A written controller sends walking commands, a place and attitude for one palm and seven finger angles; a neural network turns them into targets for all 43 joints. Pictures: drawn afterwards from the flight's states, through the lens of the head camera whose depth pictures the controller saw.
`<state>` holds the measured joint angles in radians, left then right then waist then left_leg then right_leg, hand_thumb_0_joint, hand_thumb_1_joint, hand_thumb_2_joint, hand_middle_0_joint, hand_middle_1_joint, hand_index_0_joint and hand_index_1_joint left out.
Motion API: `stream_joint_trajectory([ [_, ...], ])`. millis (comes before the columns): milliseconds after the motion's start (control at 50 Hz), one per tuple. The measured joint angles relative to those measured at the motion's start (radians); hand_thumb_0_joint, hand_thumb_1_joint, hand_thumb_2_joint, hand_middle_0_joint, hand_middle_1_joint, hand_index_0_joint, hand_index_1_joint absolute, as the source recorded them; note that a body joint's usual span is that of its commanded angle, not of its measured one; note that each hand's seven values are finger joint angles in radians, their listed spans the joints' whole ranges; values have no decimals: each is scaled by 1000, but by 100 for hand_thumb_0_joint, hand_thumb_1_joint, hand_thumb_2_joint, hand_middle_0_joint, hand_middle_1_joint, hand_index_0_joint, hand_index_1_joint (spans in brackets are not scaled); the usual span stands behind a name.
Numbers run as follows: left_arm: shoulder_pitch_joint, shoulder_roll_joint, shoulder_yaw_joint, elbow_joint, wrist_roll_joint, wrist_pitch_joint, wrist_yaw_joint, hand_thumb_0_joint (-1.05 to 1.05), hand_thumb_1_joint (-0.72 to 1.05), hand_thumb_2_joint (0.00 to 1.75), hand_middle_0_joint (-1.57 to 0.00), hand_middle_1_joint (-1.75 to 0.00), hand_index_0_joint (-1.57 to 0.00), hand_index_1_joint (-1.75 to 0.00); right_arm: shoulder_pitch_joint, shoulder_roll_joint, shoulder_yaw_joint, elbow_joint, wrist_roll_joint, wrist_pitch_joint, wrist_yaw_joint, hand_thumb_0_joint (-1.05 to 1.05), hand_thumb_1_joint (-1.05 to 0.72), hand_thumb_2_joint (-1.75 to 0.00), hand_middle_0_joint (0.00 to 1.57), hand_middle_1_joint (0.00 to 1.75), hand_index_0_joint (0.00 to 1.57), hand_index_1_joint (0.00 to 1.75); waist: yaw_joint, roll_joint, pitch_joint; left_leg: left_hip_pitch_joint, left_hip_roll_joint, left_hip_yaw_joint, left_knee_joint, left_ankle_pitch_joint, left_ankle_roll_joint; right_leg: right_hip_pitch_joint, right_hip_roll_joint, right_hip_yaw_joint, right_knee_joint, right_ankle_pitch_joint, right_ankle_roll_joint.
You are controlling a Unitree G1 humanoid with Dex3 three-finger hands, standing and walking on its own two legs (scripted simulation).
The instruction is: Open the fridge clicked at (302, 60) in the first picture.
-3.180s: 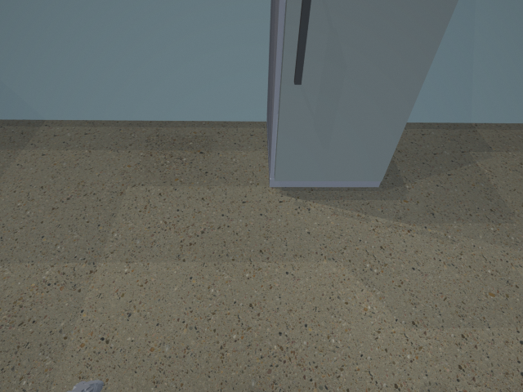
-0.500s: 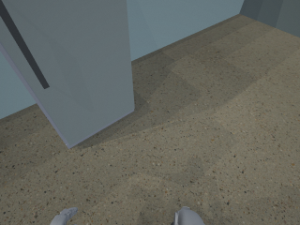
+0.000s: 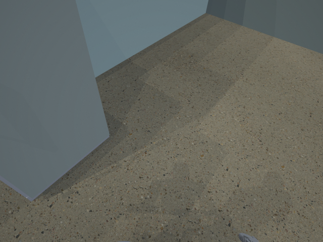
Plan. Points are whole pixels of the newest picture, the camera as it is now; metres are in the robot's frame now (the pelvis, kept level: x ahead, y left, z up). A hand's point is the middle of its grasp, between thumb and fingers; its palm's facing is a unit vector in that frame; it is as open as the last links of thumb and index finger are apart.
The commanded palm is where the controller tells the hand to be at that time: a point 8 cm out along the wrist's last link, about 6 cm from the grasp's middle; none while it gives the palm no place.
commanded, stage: walk to a spot facing it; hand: left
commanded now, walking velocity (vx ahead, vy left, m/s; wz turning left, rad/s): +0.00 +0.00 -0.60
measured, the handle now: out of the picture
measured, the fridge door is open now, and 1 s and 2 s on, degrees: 0 0 0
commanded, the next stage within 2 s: turn to face it in 1.44 s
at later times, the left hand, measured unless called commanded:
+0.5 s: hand (112, 214) +0.22 +0.16 -0.16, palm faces -0.32 -0.92 -0.24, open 7.4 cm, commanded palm none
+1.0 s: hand (122, 195) +0.28 +0.14 -0.17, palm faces -0.54 -0.82 -0.20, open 7.4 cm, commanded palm none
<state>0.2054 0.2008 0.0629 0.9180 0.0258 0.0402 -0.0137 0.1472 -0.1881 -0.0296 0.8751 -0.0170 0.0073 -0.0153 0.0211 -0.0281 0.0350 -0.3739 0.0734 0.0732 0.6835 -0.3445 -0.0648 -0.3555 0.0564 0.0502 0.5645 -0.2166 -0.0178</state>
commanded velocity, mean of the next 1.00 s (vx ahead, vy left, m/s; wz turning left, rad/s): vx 0.00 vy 0.00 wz -0.60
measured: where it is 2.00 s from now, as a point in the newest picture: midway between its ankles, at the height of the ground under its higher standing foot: outside the picture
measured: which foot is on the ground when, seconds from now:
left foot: up 0.00-0.00, down 0.02-0.50, up 0.52-0.88, down 0.90-1.00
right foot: down 0.00-0.02, up 0.04-0.48, down 0.50-0.90, up 0.92-1.00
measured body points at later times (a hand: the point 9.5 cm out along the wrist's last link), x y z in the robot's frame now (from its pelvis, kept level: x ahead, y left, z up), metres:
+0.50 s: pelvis +0.05 +0.00 -0.01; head +0.09 -0.02 +0.44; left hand +0.23 +0.21 -0.14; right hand -0.03 -0.25 -0.15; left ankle +0.04 +0.12 -0.73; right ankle +0.02 -0.11 -0.73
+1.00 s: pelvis +0.08 +0.03 +0.00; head +0.12 +0.03 +0.45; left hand +0.30 +0.18 -0.15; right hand +0.01 -0.23 -0.11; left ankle +0.15 +0.11 -0.73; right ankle -0.01 -0.08 -0.67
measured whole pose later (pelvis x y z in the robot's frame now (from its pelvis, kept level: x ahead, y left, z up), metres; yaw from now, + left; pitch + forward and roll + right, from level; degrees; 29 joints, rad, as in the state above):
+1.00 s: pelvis +0.08 +0.03 +0.00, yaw -37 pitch +0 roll -1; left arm 0.17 0.26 0.10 0.89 0.03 0.08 -0.02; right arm 0.18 -0.19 -0.02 0.86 -0.03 0.02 -0.02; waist 0.01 -0.06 0.06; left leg -0.28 0.09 0.14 0.58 -0.30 0.01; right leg -0.48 0.05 0.05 1.03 -0.45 0.04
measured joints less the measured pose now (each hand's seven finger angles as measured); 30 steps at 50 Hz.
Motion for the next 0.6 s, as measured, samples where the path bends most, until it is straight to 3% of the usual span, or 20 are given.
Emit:
stream_joint_trajectory([
  [20, 12, 5, 4, -4, -3, 5, 1, 1, 90, 90, -21, -30, -20, -30, 2, 1, 3, -5, 0, -7, -3, 1, -91, -90, 20, 30, 20, 30, 4, -3, -7, 35, -5, 4, -74, 37, 14, -8, 5, 9, 21, -14, 9],
  [80, 30, 27, 23, 6, -2, 21, -3, 1, 90, 90, -20, -30, -20, -30, 4, 16, 13, -7, -8, -10, -3, 0, -91, -90, 20, 30, 20, 30, 14, -26, -6, 61, 0, 46, -72, 49, 74, -77, 0, -3, 250, -211, 36],
  [140, 48, 45, 41, 15, 5, 25, -17, 1, 90, 90, -20, -30, -20, -30, 19, 26, 18, 0, -11, -8, -7, 0, -90, -90, 20, 30, 20, 30, 18, -27, -2, 120, 15, 88, -134, 52, 89, -145, -32, -49, 494, -196, 62],
  [200, 58, 54, 49, 20, 4, 28, -19, 1, 90, 90, -20, -30, -19, -30, 35, 31, 17, 11, -10, -12, -11, 1, -90, -90, 21, 30, 20, 30, 18, -22, 6, 165, 29, 128, -188, 64, 89, -168, -69, -69, 592, -160, 84],
  [340, 28, 47, 48, 26, 3, 47, -17, 1, 91, 90, -20, -30, -19, -30, 80, 27, -5, 50, -10, -9, -9, 1, -91, -90, 21, 30, 20, 30, -5, -3, 37, 214, 62, 217, -203, 38, 79, -123, -124, -104, 467, -170, 100],
  [440, -31, 29, 35, 12, 4, 36, -17, 1, 91, 90, -20, -30, -19, -30, 108, 0, -28, 82, -14, 4, 0, 1, -91, -90, 21, 30, 20, 30, -36, 21, 60, 215, 100, 281, -136, -14, 53, -41, -115, -146, 238, -190, 72],
  [480, -53, 25, 27, -3, 4, 20, -16, 1, 91, 90, -20, -30, -19, -30, 127, -16, -37, 89, -12, 8, 4, 1, -90, -90, 21, 30, 20, 30, -46, 36, 62, 203, 123, 300, -75, -51, 34, 15, -98, -165, 108, -119, 51],
  [500, -61, 30, 21, -14, 6, 5, -15, 1, 91, 90, -20, -30, -19, -30, 142, -22, -40, 89, -8, 12, 7, 1, -90, -90, 21, 30, 20, 30, -49, 33, 57, 175, 134, 298, -5, -71, 25, 43, -98, -164, 48, -52, 26],
  [540, -86, 19, 14, -23, -1, -22, -1, 1, 91, 90, -20, -30, -19, -30, 138, -44, -43, 96, -2, 35, 4, 1, -91, -90, 20, 30, 20, 30, -52, 57, 69, 76, 130, 184, 220, -173, 4, 25, -81, -159, 96, -92, -10],
  [600, -91, 9, 7, -36, -7, -26, 16, 1, 90, 90, -20, -30, -20, -30, 109, -58, -42, 99, -2, 61, -8, 1, -91, -90, 20, 30, 20, 30, -48, 64, 73, -36, 84, 51, 434, -180, -9, 42, -62, -129, 83, -110, -23],
])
